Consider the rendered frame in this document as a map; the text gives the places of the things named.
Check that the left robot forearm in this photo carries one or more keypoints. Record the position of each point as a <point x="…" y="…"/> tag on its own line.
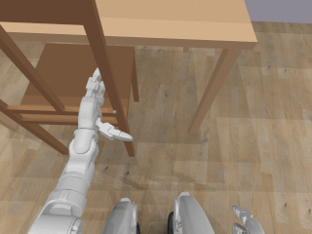
<point x="69" y="197"/>

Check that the robot thigh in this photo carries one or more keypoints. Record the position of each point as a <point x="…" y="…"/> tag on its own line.
<point x="122" y="218"/>
<point x="191" y="215"/>

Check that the right robot hand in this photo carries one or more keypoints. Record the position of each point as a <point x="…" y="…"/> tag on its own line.
<point x="251" y="226"/>

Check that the robot right thigh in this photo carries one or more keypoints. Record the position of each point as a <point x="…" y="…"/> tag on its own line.
<point x="191" y="215"/>

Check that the robot left thigh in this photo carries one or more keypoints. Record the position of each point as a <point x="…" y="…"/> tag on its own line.
<point x="122" y="218"/>

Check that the table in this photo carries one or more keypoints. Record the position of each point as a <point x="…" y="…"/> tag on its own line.
<point x="211" y="24"/>

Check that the robot left upper arm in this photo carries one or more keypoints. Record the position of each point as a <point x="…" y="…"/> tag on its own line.
<point x="57" y="224"/>

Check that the chair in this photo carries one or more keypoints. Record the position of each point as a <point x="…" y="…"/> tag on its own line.
<point x="58" y="82"/>

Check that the left robot hand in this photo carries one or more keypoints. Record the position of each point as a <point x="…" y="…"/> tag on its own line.
<point x="89" y="110"/>

